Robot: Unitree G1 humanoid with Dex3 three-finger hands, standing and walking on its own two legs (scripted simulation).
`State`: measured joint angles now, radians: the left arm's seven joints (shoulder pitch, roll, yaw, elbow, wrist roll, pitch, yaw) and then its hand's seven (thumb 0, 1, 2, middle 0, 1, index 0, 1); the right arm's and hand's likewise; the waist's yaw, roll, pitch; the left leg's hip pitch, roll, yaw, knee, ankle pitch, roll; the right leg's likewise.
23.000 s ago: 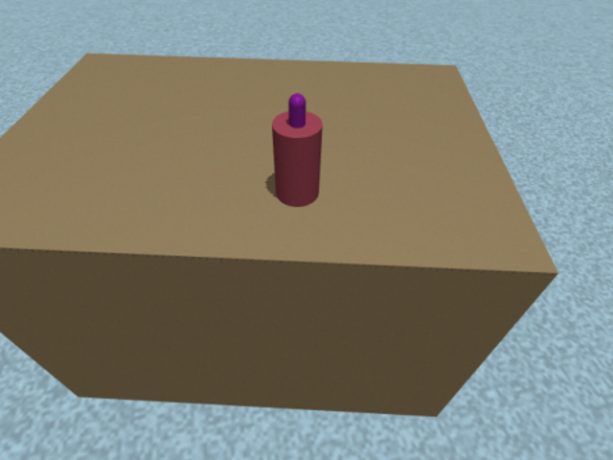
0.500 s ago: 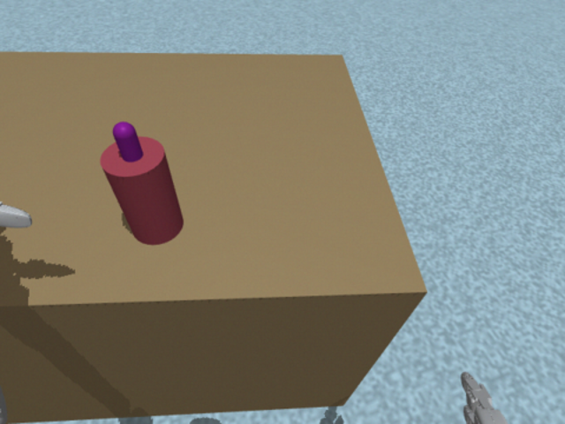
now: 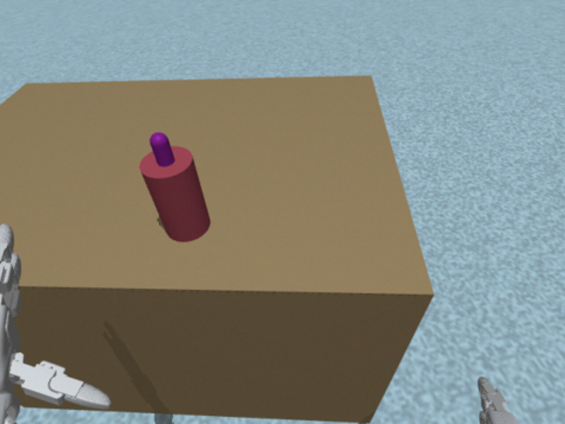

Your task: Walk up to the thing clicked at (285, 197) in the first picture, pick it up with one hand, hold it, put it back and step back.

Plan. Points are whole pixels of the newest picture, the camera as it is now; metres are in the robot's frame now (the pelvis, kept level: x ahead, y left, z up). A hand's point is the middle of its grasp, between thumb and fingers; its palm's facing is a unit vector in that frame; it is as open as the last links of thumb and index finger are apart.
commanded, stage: sink last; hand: left
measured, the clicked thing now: (174, 185) +0.49 +0.23 +0.09
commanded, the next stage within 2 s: home in 0.30 s
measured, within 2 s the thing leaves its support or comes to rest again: neither
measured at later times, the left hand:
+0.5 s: hand (38, 335) +0.19 +0.27 +0.15, palm faces +0.40 -0.79 -0.47, open 17.6 cm
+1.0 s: hand (167, 400) +0.19 +0.20 -0.07, palm faces +0.11 -0.97 -0.22, open 17.7 cm
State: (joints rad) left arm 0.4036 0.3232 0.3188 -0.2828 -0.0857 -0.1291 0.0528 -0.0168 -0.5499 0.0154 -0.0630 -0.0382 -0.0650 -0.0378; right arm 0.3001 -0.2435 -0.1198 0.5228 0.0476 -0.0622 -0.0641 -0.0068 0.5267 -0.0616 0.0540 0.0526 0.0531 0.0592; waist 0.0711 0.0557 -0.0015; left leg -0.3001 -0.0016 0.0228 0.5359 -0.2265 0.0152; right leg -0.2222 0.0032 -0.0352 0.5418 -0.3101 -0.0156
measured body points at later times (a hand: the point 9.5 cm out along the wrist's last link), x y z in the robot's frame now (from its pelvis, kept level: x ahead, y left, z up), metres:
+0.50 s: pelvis +0.00 -0.01 +0.01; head -0.01 -0.03 +0.46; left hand +0.16 +0.31 +0.18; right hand +0.15 -0.29 -0.07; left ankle +0.04 +0.11 -0.73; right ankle -0.01 -0.11 -0.73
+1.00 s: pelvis +0.03 +0.01 +0.01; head +0.05 +0.01 +0.46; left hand +0.18 +0.25 -0.05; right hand +0.20 -0.22 -0.08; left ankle +0.04 +0.11 -0.73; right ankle -0.01 -0.11 -0.73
